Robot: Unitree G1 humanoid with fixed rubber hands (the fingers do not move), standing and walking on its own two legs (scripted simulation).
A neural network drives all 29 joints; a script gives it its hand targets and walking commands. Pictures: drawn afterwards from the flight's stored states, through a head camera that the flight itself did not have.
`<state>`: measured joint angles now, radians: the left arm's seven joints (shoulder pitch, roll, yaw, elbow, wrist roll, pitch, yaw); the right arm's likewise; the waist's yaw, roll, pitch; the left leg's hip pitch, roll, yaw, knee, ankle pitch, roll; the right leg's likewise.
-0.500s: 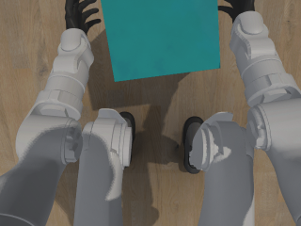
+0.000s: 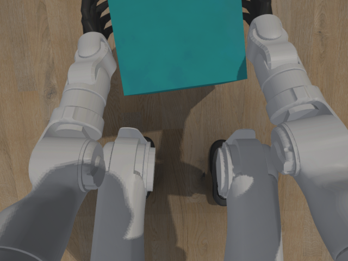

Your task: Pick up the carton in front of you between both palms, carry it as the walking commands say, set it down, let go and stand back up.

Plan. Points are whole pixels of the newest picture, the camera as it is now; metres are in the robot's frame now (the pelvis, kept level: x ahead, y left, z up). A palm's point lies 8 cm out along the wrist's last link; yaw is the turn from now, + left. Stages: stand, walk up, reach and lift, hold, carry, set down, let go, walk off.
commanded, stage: reach and lift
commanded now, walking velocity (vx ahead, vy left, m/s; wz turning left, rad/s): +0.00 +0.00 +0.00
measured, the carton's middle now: (178, 42) +0.50 +0.01 -0.22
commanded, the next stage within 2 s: none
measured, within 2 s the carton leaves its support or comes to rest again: neither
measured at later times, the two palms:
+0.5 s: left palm (23, 10) +0.47 +0.15 +0.06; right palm out of the picture +0.49 -0.15 +0.05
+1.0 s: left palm out of the picture +0.44 +0.15 +0.21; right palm out of the picture +0.44 -0.15 +0.21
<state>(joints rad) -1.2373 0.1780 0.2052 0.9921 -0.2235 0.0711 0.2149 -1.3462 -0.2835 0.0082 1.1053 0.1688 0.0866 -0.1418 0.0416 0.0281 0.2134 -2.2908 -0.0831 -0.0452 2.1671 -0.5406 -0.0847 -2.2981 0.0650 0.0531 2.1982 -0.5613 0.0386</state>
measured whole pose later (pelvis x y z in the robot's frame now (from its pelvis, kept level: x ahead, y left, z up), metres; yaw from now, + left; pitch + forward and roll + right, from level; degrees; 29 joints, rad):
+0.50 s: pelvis +0.00 +0.00 +0.12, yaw -1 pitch +42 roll +1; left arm -0.94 -0.03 0.50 0.69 0.16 0.29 0.08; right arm -1.02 -0.05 -0.37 0.81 -0.18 0.28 -0.04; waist 0.03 0.00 -0.17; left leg -2.01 -0.11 -0.08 1.78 -0.50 -0.08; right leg -2.01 0.12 0.09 1.79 -0.51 0.06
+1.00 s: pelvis +0.05 +0.00 +0.26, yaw -2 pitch +31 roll +0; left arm -0.60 -0.09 0.38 0.63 0.13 0.28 0.08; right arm -0.63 0.05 -0.32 0.68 -0.15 0.28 -0.06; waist 0.02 0.01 -0.24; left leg -1.40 -0.10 -0.11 1.35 -0.49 -0.05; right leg -1.40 0.10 0.11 1.36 -0.50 0.04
